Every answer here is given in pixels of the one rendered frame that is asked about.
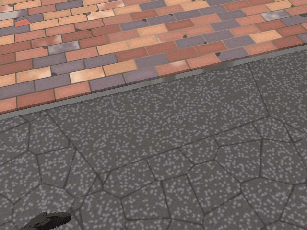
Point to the left robot hand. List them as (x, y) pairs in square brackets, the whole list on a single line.
[(46, 221)]

